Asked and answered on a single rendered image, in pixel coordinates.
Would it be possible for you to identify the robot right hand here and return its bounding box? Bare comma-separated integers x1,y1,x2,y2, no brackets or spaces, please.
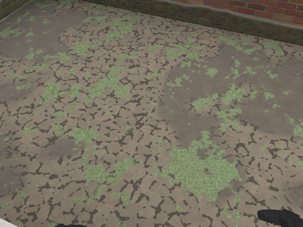
258,209,303,227

